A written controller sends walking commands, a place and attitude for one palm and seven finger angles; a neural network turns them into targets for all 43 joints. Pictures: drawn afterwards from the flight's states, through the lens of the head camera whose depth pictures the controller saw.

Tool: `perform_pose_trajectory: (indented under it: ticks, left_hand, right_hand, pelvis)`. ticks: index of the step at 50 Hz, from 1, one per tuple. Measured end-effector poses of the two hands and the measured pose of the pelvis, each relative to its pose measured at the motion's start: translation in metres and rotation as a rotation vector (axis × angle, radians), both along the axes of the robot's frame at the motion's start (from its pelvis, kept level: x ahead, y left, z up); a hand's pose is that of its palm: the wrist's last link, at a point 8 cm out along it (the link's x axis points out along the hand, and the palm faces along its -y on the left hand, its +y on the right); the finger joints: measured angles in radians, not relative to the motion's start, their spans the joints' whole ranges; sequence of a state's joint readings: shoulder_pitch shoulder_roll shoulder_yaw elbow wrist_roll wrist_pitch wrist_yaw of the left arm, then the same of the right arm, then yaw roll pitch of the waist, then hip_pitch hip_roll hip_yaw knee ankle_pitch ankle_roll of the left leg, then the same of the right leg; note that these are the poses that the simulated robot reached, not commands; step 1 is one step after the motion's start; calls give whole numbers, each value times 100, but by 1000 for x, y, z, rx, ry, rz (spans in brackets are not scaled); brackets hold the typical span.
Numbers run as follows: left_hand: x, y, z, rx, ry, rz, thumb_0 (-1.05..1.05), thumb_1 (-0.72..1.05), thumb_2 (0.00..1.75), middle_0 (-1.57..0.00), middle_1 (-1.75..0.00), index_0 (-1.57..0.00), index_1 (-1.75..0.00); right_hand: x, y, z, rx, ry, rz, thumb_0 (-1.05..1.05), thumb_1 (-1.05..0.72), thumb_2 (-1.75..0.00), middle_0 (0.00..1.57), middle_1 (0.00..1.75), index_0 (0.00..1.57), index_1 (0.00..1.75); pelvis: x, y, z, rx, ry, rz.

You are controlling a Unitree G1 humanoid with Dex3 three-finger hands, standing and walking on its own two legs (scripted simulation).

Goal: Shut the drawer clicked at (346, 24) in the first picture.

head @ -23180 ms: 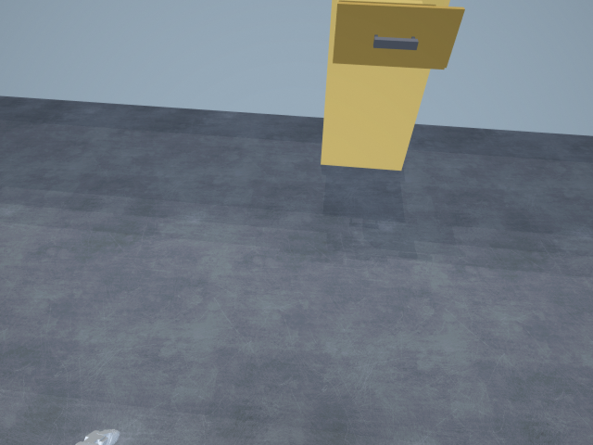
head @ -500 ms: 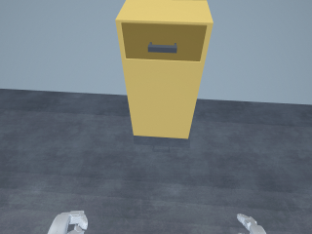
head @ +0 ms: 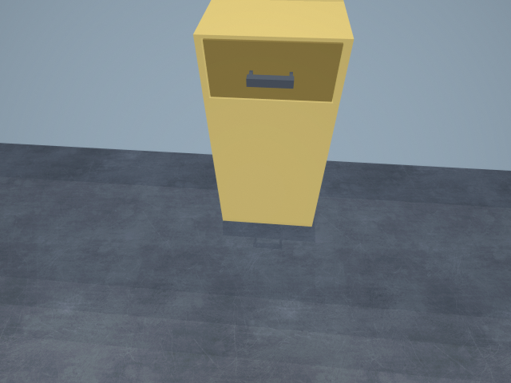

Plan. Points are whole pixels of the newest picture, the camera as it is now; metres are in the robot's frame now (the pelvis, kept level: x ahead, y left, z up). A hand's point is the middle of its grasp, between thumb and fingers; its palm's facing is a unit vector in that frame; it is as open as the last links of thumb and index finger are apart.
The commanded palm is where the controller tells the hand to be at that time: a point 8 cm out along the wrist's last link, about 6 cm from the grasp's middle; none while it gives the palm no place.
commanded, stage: let the arm hang, fingers relaxed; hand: left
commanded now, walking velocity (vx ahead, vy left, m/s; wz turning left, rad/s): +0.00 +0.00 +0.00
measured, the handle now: (270, 77) +0.90 +0.02 +0.01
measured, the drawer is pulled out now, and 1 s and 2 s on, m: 0.00 0.00 0.00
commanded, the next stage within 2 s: look to check the result in 0.40 s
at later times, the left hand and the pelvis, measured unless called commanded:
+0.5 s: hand out of the picture -0.02 +0.13 -0.18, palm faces +0.04 -0.99 -0.16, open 7.4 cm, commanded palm none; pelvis +0.01 -0.02 +0.00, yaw -1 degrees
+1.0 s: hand out of the picture +0.00 +0.12 -0.18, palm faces +0.04 -0.98 -0.17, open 7.4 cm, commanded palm none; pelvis +0.02 -0.03 +0.00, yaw -1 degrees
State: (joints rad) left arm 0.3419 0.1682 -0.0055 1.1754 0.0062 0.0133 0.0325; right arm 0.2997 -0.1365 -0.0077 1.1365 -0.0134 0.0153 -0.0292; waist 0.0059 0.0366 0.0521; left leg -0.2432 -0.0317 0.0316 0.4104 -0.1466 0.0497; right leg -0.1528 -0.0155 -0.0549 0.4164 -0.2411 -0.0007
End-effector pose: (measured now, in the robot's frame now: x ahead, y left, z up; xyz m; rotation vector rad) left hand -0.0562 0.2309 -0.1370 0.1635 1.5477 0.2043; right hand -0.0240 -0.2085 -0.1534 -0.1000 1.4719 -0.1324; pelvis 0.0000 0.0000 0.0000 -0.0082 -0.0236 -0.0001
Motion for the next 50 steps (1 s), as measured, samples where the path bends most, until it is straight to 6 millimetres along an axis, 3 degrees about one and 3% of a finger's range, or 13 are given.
perform_pose_trajectory:
  ticks: [11,23,33,50]
  left_hand:
    - [44,-41,-11,-71,-116,-25,1,91,90,-22,-32,-21,-32]
    - [39,-49,-11,-69,-89,-5,1,91,90,-20,-30,-20,-30]
    - [33,-52,-9,-61,-59,2,1,91,90,-20,-30,-20,-30]
    - [54,-58,-8,-55,-98,-3,1,91,90,-20,-30,-20,-30]
  right_hand:
    - [-2,6,-1,21,-16,-38,1,-90,-90,20,30,20,30]
    - [-9,-5,1,7,18,-53,0,-90,-90,20,30,20,30]
    - [-3,-13,1,2,22,-47,0,-90,-90,20,30,20,30]
    - [21,-22,0,0,-16,-31,1,-91,-90,20,30,20,30]
  pelvis:
    - [3,-9,-1,6,-1,-10]
    - [9,-18,-1,4,-3,-10]
    - [13,-23,0,5,-1,-11]
    - [21,-31,0,9,-4,-10]
